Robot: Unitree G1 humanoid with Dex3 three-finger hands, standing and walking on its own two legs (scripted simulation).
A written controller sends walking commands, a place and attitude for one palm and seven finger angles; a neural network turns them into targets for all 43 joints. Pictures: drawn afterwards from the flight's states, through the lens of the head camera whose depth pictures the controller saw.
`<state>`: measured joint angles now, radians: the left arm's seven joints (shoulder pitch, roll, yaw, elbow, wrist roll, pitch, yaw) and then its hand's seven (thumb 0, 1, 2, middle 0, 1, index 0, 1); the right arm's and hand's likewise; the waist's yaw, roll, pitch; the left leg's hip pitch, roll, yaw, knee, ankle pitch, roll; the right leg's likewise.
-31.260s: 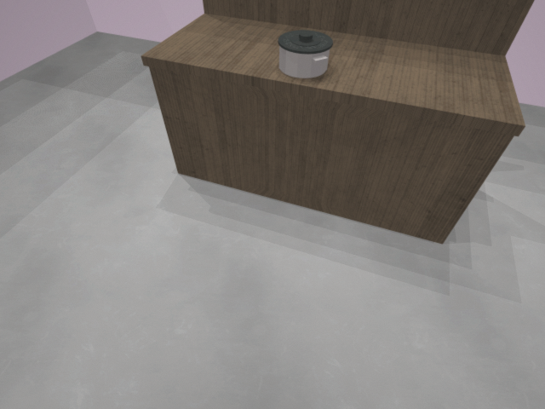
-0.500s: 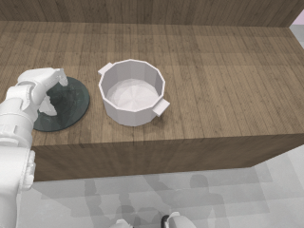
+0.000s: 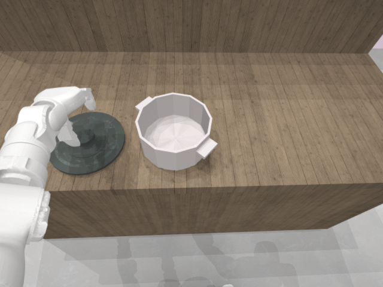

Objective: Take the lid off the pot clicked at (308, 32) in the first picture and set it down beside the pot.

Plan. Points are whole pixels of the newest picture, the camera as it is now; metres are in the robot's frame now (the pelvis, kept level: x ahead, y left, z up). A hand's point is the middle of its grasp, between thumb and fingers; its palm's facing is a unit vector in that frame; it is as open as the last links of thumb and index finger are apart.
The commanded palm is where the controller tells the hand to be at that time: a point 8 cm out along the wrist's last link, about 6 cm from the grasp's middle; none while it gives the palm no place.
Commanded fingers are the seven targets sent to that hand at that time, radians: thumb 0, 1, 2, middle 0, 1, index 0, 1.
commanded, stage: raise the empty hand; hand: left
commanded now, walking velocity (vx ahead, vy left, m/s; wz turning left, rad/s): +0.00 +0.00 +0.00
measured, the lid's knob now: (84, 136) +0.50 +0.26 -0.05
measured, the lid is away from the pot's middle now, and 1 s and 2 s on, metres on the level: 0.24 0.24 0.24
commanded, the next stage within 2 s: draw the hand back to the body in 0.60 s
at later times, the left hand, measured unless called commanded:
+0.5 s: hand (59, 104) +0.48 +0.25 +0.10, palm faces -0.41 -0.06 -0.91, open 11.0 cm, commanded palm +0.49 +0.25 +0.16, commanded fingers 0.00 0.04 0.55 -0.31 -0.93 -0.31 -0.93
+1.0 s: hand (50, 112) +0.45 +0.26 +0.11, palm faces -0.35 -0.05 -0.94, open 11.0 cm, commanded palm +0.42 +0.25 +0.17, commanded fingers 0.00 0.04 0.55 -0.31 -0.93 -0.31 -0.93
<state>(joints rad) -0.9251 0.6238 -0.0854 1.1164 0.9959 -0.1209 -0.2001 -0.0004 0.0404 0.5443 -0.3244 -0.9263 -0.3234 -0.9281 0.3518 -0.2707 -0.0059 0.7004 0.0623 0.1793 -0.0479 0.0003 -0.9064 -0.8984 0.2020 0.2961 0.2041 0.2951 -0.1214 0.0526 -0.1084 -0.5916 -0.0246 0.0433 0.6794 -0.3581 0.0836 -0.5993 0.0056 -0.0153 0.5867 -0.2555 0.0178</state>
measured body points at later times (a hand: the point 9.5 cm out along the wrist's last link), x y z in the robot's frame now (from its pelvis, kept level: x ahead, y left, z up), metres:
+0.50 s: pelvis +0.01 +0.00 +0.01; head +0.08 +0.00 +0.46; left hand +0.49 +0.26 +0.15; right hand +0.02 -0.28 -0.12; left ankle -0.03 +0.06 -0.72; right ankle +0.01 -0.14 -0.72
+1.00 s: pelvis +0.01 +0.01 +0.02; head +0.06 +0.00 +0.46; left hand +0.46 +0.26 +0.16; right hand +0.07 -0.26 -0.12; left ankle -0.03 +0.06 -0.72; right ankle +0.01 -0.14 -0.72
